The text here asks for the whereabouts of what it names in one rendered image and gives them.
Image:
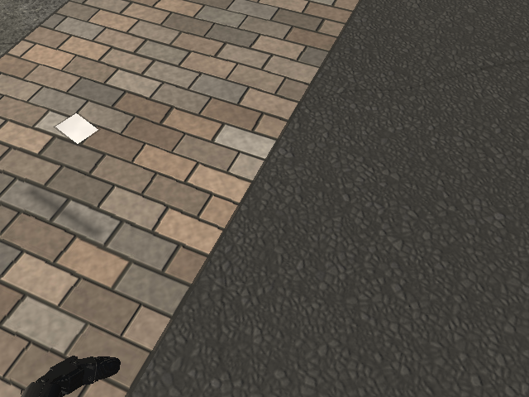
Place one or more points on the left robot hand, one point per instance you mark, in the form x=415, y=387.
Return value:
x=70, y=374

